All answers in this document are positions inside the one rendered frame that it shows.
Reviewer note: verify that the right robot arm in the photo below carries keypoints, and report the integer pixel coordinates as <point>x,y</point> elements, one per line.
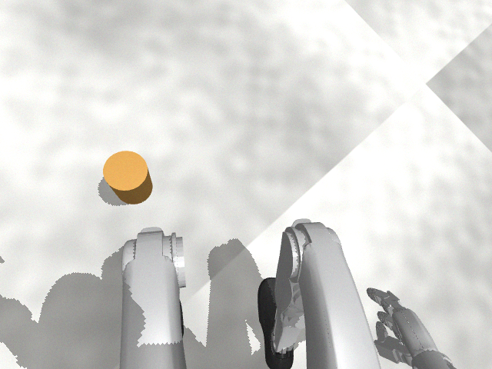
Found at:
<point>432,360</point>

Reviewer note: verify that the can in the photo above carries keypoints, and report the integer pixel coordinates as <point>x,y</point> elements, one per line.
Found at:
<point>126,172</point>

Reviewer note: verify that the right robot foot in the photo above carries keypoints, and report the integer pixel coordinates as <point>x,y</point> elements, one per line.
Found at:
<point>266,311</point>

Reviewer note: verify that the right robot hand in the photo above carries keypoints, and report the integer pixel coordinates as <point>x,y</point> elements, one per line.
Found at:
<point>405,324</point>

